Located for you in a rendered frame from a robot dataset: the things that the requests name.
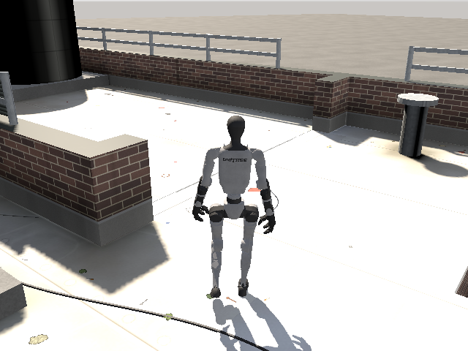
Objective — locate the robot right upper arm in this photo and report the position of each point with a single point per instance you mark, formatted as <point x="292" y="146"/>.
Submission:
<point x="258" y="155"/>

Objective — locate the right robot foot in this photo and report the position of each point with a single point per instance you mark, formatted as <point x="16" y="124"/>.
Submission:
<point x="241" y="289"/>

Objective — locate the left robot hand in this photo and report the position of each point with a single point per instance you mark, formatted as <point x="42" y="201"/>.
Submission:
<point x="199" y="210"/>

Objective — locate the right robot forearm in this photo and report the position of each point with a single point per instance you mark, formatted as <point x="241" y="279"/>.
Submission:
<point x="267" y="201"/>

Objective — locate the left robot forearm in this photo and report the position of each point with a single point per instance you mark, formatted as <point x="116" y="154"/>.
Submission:
<point x="201" y="192"/>

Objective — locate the robot left upper arm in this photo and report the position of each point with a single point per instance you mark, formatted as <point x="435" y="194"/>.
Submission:
<point x="208" y="166"/>

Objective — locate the humanoid robot torso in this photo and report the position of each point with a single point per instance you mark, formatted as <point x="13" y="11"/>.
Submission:
<point x="234" y="176"/>

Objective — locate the right robot hand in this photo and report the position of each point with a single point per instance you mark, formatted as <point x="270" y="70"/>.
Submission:
<point x="270" y="224"/>

